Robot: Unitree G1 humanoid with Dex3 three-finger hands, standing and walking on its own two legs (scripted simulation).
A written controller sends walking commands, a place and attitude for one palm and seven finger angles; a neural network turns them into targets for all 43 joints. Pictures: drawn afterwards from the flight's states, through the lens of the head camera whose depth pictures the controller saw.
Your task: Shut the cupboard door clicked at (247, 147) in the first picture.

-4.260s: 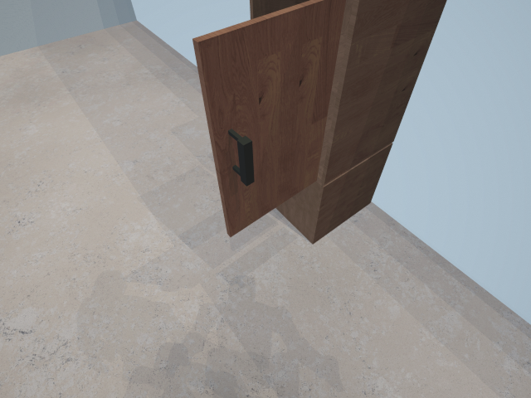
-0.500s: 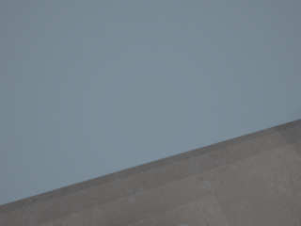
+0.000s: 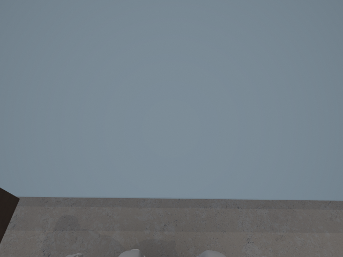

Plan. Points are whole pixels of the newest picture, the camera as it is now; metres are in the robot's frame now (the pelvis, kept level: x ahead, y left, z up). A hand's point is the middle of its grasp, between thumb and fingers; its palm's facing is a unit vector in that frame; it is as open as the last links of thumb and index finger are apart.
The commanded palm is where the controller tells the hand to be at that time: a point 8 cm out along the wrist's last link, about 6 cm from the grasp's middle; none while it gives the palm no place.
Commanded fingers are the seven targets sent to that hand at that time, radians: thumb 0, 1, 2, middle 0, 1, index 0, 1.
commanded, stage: turn to face it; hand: left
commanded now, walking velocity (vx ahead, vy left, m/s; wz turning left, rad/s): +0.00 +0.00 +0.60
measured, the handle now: out of the picture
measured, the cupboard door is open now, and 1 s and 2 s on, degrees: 92 92 92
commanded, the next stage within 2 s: none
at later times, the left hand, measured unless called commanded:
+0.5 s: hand out of the picture -0.01 +0.16 -0.17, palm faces +0.36 -0.90 -0.24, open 7.4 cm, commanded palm none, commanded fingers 0.00 0.90 0.90 -0.20 -0.30 -0.20 -0.30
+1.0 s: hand out of the picture +0.01 +0.12 -0.15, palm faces +0.59 -0.77 -0.24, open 7.4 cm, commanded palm none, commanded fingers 0.00 0.90 0.90 -0.20 -0.30 -0.20 -0.30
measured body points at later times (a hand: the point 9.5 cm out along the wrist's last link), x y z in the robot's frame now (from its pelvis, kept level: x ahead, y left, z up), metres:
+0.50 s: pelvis +0.03 -0.04 +0.00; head +0.09 -0.02 +0.44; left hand -0.03 +0.20 -0.15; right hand +0.26 -0.23 -0.13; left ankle +0.02 +0.06 -0.73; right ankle +0.02 -0.16 -0.70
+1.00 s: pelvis +0.06 -0.09 +0.01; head +0.10 -0.05 +0.46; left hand -0.02 +0.16 -0.13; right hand +0.29 -0.25 -0.13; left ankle -0.01 +0.01 -0.69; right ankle +0.12 -0.20 -0.72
